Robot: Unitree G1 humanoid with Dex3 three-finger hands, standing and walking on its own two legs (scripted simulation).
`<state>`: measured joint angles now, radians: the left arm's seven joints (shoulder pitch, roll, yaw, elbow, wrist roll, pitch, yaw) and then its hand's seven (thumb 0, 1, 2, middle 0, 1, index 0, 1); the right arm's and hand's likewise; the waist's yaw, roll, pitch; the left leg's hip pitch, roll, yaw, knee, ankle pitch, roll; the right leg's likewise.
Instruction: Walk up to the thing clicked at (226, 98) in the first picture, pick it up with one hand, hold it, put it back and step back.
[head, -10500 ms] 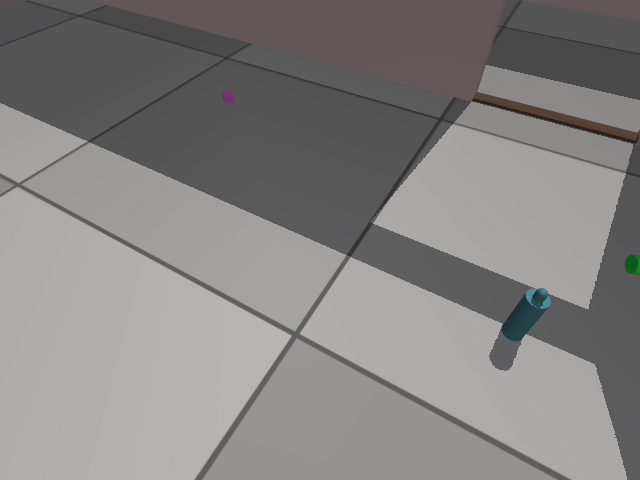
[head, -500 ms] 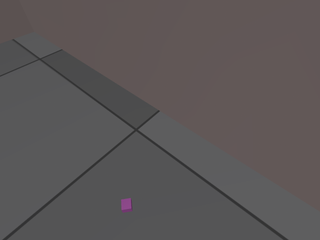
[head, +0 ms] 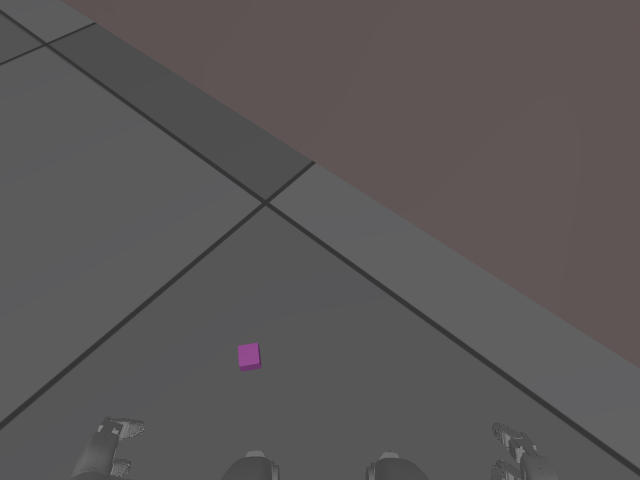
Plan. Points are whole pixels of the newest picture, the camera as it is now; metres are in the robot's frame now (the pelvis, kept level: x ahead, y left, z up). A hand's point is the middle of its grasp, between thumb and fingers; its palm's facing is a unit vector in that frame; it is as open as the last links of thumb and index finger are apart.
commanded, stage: rise first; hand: left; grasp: from above
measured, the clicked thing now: (249, 357) +0.46 +0.20 -0.70
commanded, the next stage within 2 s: none
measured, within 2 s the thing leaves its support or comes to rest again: neither
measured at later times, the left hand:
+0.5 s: hand (172, 433) +0.22 +0.26 -0.30, palm faces -0.38 -0.58 -0.72, open 13.8 cm
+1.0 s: hand (202, 384) +0.33 +0.26 -0.45, palm faces -0.44 -0.13 -0.89, open 13.7 cm
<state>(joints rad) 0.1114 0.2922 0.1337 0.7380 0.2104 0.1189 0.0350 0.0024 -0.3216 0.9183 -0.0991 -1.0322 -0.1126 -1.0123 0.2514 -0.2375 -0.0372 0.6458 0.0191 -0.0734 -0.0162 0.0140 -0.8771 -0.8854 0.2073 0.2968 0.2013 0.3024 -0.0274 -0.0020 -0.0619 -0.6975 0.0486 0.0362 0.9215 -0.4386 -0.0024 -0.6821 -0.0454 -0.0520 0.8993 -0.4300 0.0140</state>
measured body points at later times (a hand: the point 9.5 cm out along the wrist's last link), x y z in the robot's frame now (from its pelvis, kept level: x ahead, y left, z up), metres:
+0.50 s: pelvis -0.03 +0.00 -0.15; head +0.12 +0.01 +0.27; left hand +0.23 +0.29 -0.26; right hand +0.15 -0.26 -0.26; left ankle +0.01 +0.12 -0.69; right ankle +0.00 -0.13 -0.69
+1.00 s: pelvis -0.09 +0.00 -0.31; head +0.12 +0.02 +0.09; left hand +0.35 +0.27 -0.40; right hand -0.01 -0.29 -0.44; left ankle +0.00 +0.12 -0.69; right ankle +0.00 -0.13 -0.69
